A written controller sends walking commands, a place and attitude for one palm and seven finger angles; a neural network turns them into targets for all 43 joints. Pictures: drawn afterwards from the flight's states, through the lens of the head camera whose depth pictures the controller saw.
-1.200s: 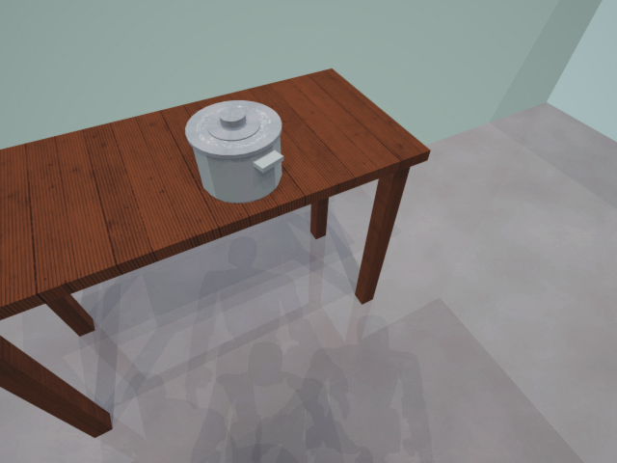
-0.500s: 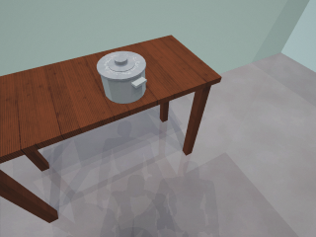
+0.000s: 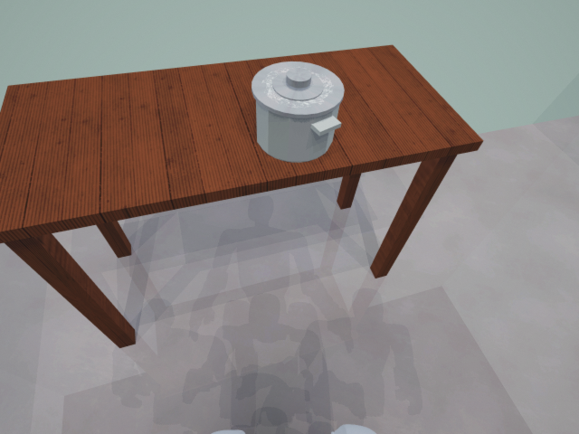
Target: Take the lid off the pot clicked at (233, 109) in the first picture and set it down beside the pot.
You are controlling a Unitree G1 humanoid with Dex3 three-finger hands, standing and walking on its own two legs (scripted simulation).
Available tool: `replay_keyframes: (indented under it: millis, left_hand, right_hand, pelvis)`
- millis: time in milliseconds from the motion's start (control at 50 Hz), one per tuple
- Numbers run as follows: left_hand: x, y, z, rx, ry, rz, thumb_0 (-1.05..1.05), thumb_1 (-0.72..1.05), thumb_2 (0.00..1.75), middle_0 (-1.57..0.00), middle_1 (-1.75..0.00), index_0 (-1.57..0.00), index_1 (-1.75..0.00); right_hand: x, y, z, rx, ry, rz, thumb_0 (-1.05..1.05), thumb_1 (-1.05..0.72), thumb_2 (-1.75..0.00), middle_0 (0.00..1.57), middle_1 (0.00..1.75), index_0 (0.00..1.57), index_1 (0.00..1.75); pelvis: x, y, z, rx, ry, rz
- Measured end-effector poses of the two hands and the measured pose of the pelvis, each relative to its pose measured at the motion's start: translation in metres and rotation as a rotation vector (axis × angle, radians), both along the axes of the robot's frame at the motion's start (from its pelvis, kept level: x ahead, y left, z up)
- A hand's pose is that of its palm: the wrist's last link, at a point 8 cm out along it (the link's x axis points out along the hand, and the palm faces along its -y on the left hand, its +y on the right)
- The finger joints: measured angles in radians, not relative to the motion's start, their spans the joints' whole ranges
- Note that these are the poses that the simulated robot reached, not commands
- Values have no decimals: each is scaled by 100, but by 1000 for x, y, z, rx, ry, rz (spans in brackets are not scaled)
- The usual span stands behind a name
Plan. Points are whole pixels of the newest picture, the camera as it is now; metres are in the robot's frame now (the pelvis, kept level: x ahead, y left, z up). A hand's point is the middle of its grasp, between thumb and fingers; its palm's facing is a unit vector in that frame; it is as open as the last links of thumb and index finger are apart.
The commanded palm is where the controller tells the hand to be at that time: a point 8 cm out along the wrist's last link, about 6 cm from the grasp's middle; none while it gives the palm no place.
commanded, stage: turn to face it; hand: left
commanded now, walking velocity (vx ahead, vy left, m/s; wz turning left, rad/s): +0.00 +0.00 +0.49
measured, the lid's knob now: (298, 77) +0.71 +0.01 +0.10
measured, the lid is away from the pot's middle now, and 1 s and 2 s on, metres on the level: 0.00 0.00 0.00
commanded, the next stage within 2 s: take the last steps up to it in 0.44 s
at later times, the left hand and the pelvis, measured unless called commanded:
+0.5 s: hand out of the picture +0.04 +0.16 -0.13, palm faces +0.24 -0.92 -0.30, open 7.4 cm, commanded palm none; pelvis +0.02 -0.06 +0.02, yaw +13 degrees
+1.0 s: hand out of the picture +0.08 +0.15 -0.15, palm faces +0.24 -0.95 -0.19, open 7.4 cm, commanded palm none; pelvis +0.10 -0.06 +0.02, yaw +13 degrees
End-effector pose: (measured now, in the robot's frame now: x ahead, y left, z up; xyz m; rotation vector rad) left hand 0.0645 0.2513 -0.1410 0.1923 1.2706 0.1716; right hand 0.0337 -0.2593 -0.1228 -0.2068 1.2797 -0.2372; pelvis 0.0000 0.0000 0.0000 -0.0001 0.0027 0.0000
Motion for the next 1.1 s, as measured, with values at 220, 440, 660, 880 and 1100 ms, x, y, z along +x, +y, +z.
replay_keyframes:
  millis: [220,440,660,880,1100]
  left_hand:
    - [20,2,36,36,-118,72,1,91,89,-20,-30,-20,-30]
    - [-21,-39,43,88,-102,176,0,91,89,-20,-30,-20,-30]
    - [-106,-65,26,-9,83,319,1,90,89,-20,-30,-20,-30]
    - [-81,-57,12,-80,131,321,1,91,89,-20,-30,-20,-30]
    - [70,-67,11,-3,-45,194,1,91,89,-20,-30,-20,-30]
  right_hand:
    - [42,-4,11,31,3,140,0,-91,-90,21,30,20,30]
    - [98,-34,-11,70,-15,240,0,-91,-90,21,30,20,30]
    - [151,-3,10,65,-71,351,0,-91,-90,20,30,20,30]
    - [127,9,14,57,-13,317,0,-92,-90,21,30,20,30]
    - [118,-66,-16,33,193,180,0,-91,-90,21,30,20,30]
  pelvis:
    - [5,-16,19,-10,29,127]
    - [14,-53,11,12,10,217]
    - [31,-46,18,36,-1,261]
    - [67,-40,19,21,11,252]
    - [135,-77,-1,4,8,221]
